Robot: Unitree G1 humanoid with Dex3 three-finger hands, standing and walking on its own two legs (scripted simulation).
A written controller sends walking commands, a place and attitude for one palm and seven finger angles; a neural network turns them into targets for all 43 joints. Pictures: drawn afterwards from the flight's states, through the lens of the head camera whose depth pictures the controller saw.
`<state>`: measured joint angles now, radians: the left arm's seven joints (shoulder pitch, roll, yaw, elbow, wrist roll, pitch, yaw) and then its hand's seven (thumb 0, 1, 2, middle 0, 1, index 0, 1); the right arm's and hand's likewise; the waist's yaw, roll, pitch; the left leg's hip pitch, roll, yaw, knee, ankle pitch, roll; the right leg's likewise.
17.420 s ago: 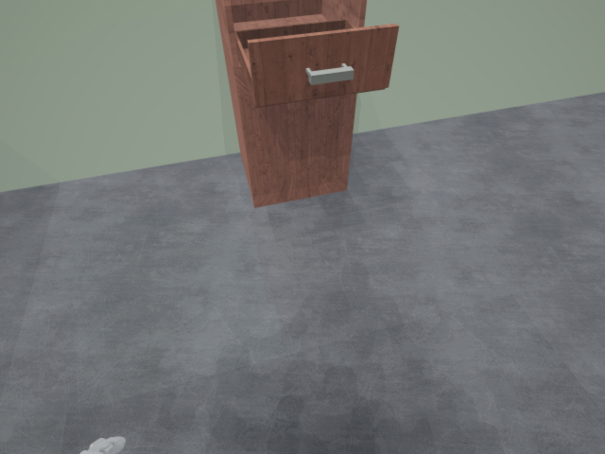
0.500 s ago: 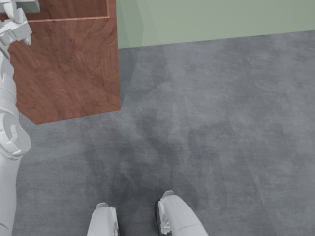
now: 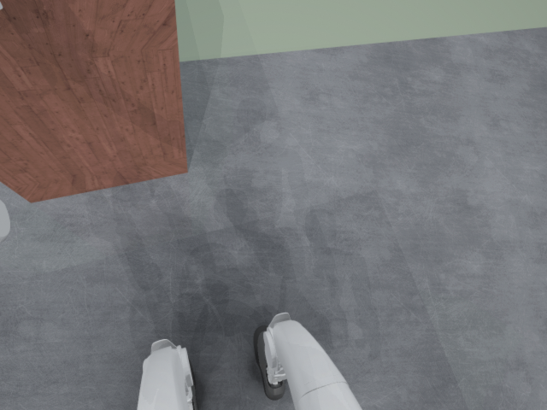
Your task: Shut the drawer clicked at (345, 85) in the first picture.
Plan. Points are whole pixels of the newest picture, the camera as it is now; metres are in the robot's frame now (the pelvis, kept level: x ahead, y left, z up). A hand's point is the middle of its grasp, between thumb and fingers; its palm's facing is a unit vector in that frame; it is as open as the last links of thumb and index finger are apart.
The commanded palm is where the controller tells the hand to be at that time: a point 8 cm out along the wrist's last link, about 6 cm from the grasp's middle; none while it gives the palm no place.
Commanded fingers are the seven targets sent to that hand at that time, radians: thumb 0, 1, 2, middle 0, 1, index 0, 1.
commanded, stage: pull the fist back off the drawer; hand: left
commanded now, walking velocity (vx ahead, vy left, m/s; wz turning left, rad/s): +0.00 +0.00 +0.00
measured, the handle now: out of the picture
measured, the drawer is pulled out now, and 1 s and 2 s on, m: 0.00 0.00 0.00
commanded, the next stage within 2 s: draw the hand back to the body in 0.66 s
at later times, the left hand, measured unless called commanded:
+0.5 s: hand out of the picture +0.61 +0.21 +0.11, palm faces +0.11 -0.99 -0.01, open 3.4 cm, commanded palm +0.59 +0.22 +0.11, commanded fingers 0.00 0.90 0.90 -1.40 -1.60 -1.40 -1.60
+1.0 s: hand out of the picture +0.55 +0.21 +0.13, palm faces +0.12 -0.99 -0.03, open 3.2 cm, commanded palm +0.50 +0.25 +0.14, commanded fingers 0.00 0.90 0.90 -1.40 -1.60 -1.40 -1.60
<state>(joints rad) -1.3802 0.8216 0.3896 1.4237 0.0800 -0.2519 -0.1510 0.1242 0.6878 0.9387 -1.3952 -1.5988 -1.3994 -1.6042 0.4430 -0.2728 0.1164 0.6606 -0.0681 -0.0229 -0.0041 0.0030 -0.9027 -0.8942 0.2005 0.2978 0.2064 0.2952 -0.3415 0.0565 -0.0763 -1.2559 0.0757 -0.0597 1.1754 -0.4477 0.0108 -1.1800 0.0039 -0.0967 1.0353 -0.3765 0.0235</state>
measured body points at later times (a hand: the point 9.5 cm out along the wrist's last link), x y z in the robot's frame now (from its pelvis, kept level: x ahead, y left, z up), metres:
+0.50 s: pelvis +0.01 +0.01 +0.01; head +0.20 +0.04 +0.41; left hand +0.60 +0.26 +0.11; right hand -0.05 -0.24 -0.08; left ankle +0.04 +0.11 -0.64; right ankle +0.05 -0.14 -0.64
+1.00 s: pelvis +0.07 +0.00 +0.05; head +0.19 +0.01 +0.49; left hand +0.54 +0.27 +0.13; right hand +0.06 -0.26 -0.06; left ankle +0.04 +0.11 -0.64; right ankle +0.05 -0.14 -0.64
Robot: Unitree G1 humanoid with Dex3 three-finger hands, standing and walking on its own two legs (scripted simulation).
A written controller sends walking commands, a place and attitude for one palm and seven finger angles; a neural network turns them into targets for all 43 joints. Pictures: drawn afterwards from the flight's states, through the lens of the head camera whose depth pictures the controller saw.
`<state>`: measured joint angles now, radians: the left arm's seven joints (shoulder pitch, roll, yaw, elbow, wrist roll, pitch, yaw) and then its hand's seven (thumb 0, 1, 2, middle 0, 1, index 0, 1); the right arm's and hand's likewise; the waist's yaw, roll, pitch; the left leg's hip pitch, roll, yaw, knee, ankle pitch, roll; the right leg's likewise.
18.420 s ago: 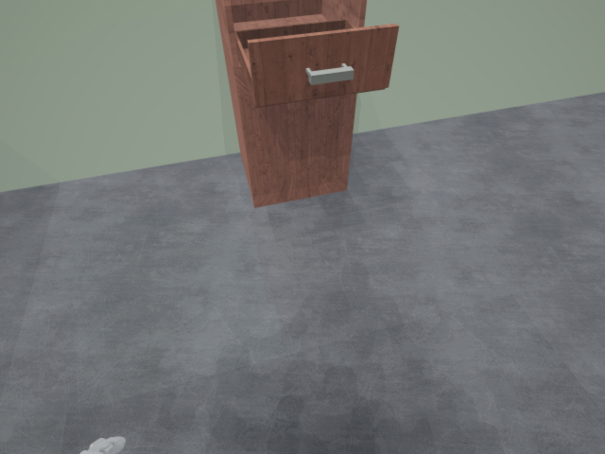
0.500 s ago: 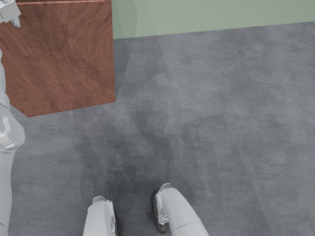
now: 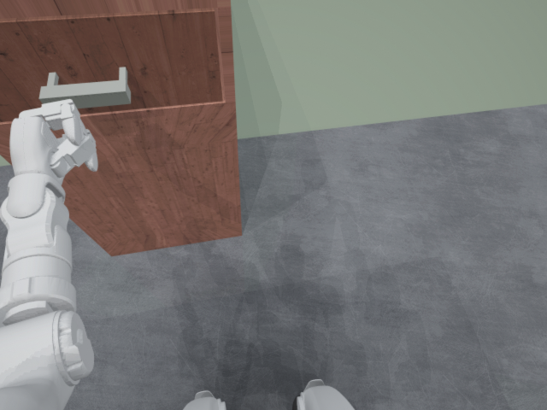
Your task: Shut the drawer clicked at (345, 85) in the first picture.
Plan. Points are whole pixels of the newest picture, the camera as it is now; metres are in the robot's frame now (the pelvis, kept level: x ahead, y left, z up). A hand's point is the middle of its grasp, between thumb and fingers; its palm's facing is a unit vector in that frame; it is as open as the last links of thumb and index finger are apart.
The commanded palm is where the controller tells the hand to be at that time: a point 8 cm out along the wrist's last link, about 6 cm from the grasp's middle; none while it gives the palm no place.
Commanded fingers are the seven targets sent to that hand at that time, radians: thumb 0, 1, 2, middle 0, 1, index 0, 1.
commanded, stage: draw the hand back to the body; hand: left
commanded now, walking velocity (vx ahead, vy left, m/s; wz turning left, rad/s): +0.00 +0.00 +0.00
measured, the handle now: (88, 85) +0.61 +0.26 +0.06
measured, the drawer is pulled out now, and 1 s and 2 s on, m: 0.00 0.00 0.00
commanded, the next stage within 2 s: step back with the hand held close in 1.14 s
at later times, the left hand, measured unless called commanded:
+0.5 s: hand (6, 251) +0.30 +0.24 +0.15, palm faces +0.31 -0.92 -0.26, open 3.2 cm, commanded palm +0.25 +0.28 +0.16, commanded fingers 0.00 0.90 0.90 -1.40 -1.60 -1.40 -1.60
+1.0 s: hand out of the picture +0.15 +0.24 +0.21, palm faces +0.44 -0.79 -0.42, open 3.2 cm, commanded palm +0.11 +0.27 +0.22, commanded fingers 0.00 0.90 0.90 -1.40 -1.60 -1.40 -1.60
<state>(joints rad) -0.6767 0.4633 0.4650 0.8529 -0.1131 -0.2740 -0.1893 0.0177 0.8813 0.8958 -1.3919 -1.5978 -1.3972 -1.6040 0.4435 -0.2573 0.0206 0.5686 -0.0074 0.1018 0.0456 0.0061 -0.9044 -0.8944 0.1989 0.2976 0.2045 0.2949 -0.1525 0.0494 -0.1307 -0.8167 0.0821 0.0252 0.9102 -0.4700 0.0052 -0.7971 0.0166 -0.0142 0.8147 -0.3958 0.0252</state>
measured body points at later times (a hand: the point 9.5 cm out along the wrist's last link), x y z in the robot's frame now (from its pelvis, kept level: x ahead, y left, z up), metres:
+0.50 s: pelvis -0.01 +0.00 +0.04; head +0.00 -0.02 +0.49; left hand +0.28 +0.28 +0.16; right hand +0.18 -0.22 -0.05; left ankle -0.04 +0.11 -0.69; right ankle -0.02 -0.14 -0.69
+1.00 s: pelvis -0.01 -0.01 +0.05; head -0.03 -0.04 +0.50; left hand +0.12 +0.28 +0.24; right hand +0.19 -0.22 -0.03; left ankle -0.04 +0.11 -0.69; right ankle -0.02 -0.14 -0.69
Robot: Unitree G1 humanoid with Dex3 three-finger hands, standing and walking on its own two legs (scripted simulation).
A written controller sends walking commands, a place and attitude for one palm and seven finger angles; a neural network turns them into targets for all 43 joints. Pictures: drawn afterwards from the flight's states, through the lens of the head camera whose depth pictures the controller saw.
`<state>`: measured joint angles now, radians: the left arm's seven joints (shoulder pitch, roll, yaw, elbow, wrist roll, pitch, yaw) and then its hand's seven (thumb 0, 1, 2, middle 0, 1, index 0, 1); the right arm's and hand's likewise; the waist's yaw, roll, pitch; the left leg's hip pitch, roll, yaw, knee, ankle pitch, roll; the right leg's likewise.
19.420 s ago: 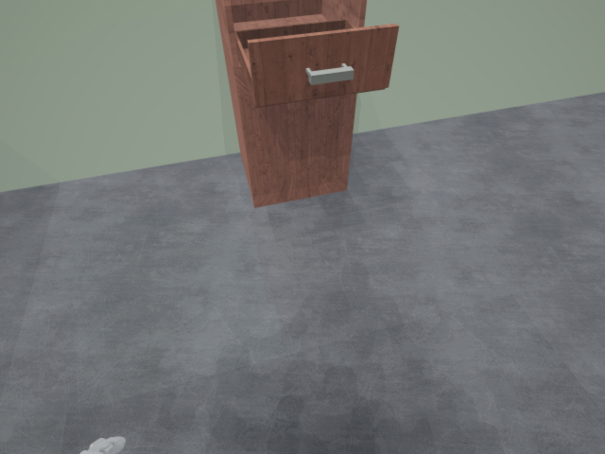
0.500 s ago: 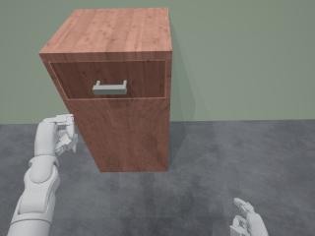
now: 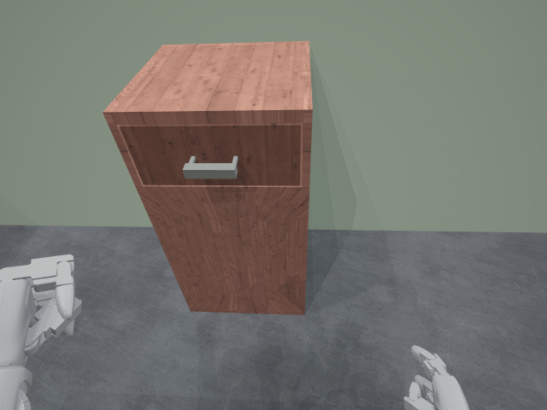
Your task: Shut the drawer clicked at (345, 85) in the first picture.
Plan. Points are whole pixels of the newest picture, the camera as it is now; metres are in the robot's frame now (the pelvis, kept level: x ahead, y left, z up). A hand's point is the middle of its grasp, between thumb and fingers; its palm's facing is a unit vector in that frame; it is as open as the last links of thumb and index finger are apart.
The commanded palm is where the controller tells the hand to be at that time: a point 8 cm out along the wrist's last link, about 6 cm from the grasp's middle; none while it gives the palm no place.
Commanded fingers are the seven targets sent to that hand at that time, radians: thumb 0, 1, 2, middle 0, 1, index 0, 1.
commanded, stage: draw the hand back to the body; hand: left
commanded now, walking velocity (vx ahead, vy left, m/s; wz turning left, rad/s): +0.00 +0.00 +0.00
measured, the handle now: (212, 165) +0.64 +0.24 +0.00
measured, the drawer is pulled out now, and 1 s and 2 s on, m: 0.00 0.00 0.00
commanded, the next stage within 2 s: step back with the hand held close in 0.14 s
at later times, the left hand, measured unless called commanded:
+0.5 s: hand (79, 300) +0.19 +0.25 +0.15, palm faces +0.31 -0.81 -0.49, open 3.2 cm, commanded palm +0.12 +0.29 +0.17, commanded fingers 0.00 0.90 0.90 -1.40 -1.60 -1.40 -1.60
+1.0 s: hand (16, 387) +0.09 +0.26 +0.15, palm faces +0.37 -0.80 -0.47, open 3.2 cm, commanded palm +0.04 +0.30 +0.17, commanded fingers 0.00 0.90 0.90 -1.40 -1.60 -1.40 -1.60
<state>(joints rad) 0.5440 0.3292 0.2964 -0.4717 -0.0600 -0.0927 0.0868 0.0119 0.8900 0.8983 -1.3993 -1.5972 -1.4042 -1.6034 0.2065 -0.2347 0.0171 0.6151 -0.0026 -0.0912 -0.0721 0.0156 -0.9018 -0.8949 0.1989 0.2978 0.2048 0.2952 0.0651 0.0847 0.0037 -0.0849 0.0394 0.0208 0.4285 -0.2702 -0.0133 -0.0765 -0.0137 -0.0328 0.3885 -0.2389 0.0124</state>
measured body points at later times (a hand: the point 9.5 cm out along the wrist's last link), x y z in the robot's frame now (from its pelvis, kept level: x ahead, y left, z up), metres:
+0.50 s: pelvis -0.02 +0.02 +0.00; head +0.01 -0.01 +0.45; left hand +0.16 +0.29 +0.18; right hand +0.16 -0.23 -0.09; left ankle -0.02 +0.13 -0.74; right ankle -0.01 -0.13 -0.74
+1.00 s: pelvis -0.09 +0.02 -0.01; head -0.08 +0.02 +0.44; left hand +0.07 +0.30 +0.18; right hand +0.10 -0.21 -0.09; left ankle -0.02 +0.13 -0.74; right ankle -0.01 -0.13 -0.74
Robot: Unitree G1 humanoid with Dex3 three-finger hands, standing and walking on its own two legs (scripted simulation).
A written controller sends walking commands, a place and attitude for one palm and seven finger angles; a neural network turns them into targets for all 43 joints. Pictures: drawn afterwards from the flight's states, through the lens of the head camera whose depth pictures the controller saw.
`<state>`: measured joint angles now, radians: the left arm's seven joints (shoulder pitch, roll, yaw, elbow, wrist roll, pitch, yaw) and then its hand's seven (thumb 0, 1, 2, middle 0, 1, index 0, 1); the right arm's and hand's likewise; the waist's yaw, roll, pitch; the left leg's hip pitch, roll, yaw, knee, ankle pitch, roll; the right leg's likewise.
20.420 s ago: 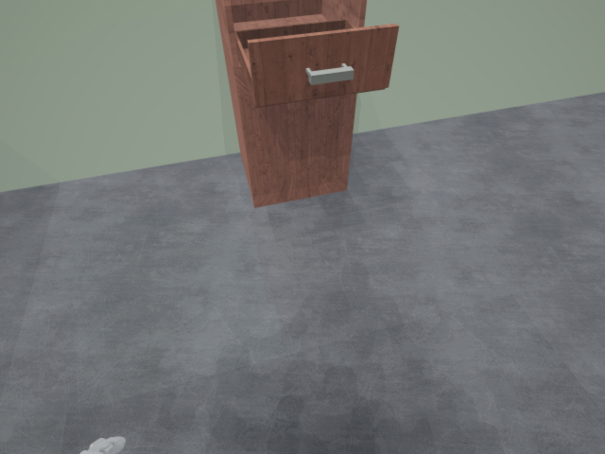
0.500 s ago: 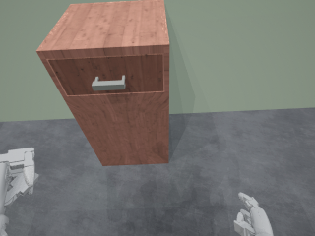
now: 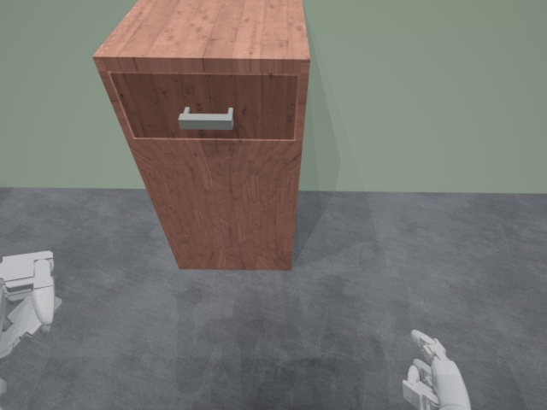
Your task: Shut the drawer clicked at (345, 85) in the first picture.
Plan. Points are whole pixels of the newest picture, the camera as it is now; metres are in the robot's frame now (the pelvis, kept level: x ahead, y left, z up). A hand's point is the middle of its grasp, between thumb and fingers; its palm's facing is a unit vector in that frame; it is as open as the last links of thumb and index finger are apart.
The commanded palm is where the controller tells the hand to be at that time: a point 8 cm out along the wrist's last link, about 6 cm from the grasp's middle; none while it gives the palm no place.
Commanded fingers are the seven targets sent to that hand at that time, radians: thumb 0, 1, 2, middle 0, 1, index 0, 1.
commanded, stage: step back with the hand held close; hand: left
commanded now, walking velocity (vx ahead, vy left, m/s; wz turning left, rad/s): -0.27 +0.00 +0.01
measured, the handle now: (207, 116) +0.73 +0.22 +0.02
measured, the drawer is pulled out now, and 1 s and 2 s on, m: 0.00 0.00 0.00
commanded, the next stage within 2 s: stop stepping back and stand still in 0.46 s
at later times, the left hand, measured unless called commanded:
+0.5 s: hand out of the picture +0.09 +0.25 +0.17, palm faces +0.35 -0.79 -0.50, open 3.2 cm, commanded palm +0.03 +0.29 +0.18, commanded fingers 0.00 0.90 0.90 -1.40 -1.60 -1.40 -1.60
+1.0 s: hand out of the picture +0.01 +0.27 +0.16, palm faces +0.42 -0.83 -0.37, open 3.2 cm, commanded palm -0.06 +0.29 +0.18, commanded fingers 0.00 0.90 0.90 -1.40 -1.60 -1.40 -1.60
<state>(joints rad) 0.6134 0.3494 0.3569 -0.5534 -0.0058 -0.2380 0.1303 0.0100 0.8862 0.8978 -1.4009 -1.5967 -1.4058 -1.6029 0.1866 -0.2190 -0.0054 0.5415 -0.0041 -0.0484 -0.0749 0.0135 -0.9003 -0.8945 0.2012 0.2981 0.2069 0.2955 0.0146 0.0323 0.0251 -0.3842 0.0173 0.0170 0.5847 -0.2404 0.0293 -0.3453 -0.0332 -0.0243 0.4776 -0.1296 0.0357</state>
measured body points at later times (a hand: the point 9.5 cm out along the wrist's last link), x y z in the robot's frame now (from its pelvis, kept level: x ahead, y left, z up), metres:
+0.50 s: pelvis -0.09 +0.00 +0.00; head -0.06 +0.02 +0.45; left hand +0.07 +0.29 +0.20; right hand +0.11 -0.23 -0.08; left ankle +0.00 +0.09 -0.73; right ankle -0.06 -0.13 -0.73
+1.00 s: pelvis -0.19 +0.01 +0.00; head -0.21 +0.04 +0.45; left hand -0.02 +0.31 +0.18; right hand -0.07 -0.24 -0.08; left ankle -0.17 +0.10 -0.73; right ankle -0.23 -0.11 -0.72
